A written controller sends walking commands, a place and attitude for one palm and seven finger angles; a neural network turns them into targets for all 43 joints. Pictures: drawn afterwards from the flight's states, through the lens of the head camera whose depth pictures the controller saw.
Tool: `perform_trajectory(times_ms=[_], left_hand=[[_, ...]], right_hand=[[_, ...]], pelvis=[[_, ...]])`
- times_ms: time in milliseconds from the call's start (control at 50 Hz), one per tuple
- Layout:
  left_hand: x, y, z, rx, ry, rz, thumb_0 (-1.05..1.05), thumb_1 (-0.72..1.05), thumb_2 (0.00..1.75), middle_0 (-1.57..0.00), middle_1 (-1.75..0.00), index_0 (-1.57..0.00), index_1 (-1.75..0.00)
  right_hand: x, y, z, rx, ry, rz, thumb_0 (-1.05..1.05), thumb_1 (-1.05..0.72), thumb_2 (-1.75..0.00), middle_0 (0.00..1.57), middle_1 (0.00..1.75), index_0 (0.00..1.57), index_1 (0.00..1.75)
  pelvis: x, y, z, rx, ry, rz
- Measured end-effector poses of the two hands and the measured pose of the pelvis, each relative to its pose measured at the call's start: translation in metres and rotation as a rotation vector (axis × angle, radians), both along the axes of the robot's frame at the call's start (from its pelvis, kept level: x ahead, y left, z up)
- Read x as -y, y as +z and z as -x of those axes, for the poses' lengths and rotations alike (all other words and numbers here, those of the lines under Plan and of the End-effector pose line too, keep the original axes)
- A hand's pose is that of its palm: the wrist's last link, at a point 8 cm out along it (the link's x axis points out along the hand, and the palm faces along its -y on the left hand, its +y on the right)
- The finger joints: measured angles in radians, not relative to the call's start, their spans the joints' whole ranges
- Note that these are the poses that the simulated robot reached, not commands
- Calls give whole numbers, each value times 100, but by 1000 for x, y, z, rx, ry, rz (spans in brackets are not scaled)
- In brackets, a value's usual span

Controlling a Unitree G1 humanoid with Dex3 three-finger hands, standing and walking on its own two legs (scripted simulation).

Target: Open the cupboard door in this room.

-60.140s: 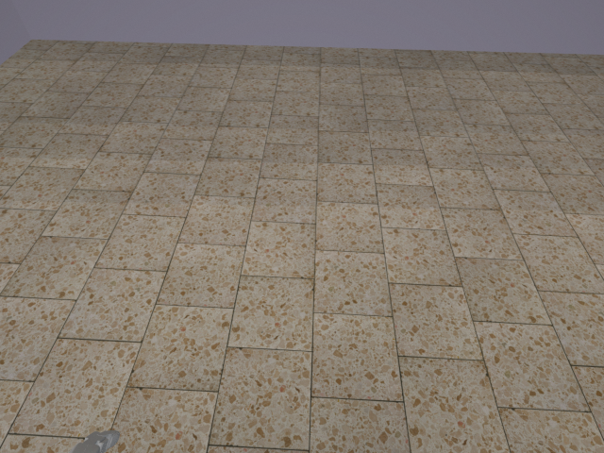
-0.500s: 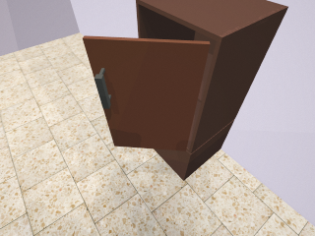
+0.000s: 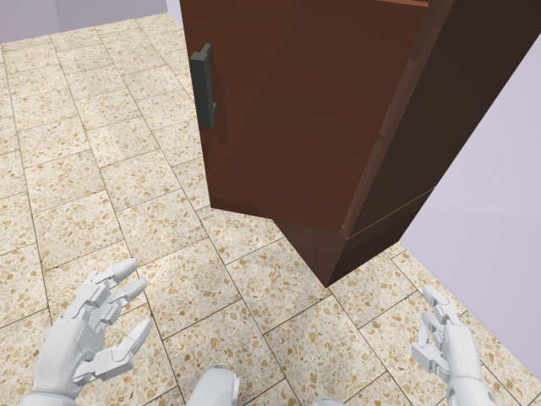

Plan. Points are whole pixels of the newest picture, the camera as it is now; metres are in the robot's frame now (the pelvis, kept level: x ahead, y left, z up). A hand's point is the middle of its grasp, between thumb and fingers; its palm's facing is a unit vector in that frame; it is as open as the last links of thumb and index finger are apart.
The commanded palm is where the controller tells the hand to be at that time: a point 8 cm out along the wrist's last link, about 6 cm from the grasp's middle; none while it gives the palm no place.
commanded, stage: raise the hand with hooked fingers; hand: left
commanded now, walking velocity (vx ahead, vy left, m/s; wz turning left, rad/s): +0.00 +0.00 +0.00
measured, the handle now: (207, 86) +0.62 +0.20 +0.12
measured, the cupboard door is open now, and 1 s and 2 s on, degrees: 46 46 46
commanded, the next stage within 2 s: move the hooked fingers beside the handle in 1.60 s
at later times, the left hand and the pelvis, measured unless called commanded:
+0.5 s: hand (93, 287) +0.23 +0.25 +0.08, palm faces -0.08 -1.00 -0.05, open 12.0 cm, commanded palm +0.21 +0.31 +0.10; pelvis -0.01 +0.03 +0.02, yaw -1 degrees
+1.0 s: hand (59, 233) +0.28 +0.30 +0.13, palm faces -0.05 -1.00 -0.04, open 13.9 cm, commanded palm +0.26 +0.34 +0.14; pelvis +0.00 +0.03 +0.04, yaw +0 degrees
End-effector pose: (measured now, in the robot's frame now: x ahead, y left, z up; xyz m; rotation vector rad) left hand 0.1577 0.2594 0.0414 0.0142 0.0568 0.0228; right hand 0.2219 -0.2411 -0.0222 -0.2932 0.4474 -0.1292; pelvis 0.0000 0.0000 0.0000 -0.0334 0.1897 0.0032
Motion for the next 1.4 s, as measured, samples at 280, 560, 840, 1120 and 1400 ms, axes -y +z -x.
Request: perform_trajectory(times_ms=[280,560,840,1120,1400], left_hand=[[-24,31,-49,-9,-111,-18,1,19,60,-26,-76,-26,-76],[-53,46,-61,32,-98,-30,0,-14,46,-28,-97,-28,-97],[-81,73,-84,34,-72,-30,-1,-43,33,-30,-116,-30,-116],[-96,98,-113,49,-76,-26,-1,-50,30,-30,-120,-30,-120],[-80,95,-125,46,-92,-7,-2,-50,30,-30,-120,-30,-120]], right_hand=[[-35,-40,90,-243,-87,-106,2,-90,-90,21,30,20,30],[-15,-10,103,-217,-123,7,2,-90,-90,20,30,20,30],[-43,10,65,-147,-35,-31,2,-90,-90,20,30,20,30],[-27,6,73,-221,-64,-20,2,-90,-90,20,30,20,30],[-4,6,84,-252,-107,-14,2,-90,-90,20,30,20,30]], pelvis=[[-17,13,12,3,-13,22],[-35,25,12,35,-13,23],[-36,39,5,68,-5,26],[-29,47,-3,75,-8,17],[-20,49,-8,66,-22,4]])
